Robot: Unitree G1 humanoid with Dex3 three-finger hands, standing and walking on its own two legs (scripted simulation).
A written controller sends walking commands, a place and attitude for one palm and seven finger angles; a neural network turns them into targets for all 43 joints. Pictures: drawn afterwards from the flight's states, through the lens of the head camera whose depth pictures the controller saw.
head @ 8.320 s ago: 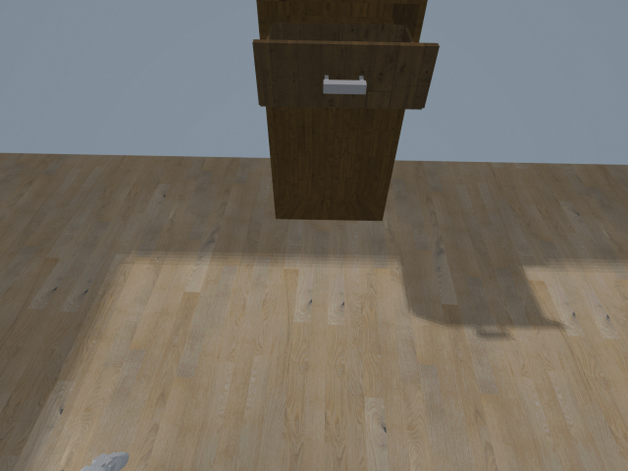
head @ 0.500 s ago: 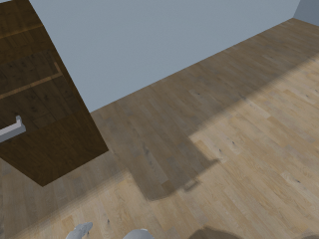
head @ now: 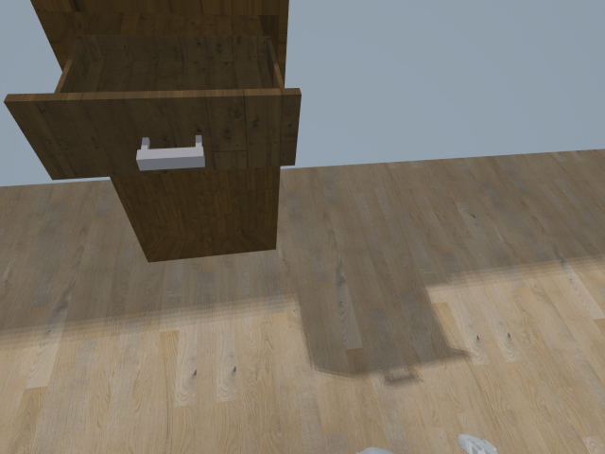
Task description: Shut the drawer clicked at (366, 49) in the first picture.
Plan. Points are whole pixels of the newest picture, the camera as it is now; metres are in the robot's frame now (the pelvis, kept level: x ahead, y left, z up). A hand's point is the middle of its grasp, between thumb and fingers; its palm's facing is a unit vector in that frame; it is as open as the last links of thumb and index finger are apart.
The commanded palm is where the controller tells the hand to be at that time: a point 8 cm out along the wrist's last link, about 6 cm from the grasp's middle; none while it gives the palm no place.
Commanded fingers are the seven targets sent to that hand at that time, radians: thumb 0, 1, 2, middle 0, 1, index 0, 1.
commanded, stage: turn to face it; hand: left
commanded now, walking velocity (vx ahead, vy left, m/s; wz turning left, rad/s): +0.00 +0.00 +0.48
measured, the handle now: (172, 150) +0.54 +0.28 +0.05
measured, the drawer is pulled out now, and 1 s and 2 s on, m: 0.30 0.30 0.30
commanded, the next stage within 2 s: take the last steps up to it in 0.46 s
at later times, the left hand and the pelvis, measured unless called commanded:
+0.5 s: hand out of the picture +0.05 +0.17 -0.13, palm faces +0.21 -0.94 -0.28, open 7.4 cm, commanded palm none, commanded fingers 0.00 0.90 0.90 -0.20 -0.30 -0.20 -0.30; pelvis -0.02 -0.04 +0.00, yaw +12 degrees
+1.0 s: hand out of the picture -0.13 +0.16 -0.17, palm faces +0.35 -0.93 -0.14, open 7.4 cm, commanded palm none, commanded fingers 0.00 0.90 0.90 -0.20 -0.30 -0.20 -0.30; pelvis +0.00 +0.02 +0.01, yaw +15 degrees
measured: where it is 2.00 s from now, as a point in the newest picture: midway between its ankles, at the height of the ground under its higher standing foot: (278, 419)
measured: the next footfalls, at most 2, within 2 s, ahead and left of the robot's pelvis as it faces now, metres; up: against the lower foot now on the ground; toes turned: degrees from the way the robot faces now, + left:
right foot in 0.42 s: +0.05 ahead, -0.13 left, +0.00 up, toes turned +8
left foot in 0.90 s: -0.04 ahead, +0.10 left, +0.00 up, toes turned +20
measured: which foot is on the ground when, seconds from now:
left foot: down 0.00-0.42, up 0.44-0.88, down 0.90-1.00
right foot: up 0.00-0.40, down 0.42-0.90, up 0.92-1.00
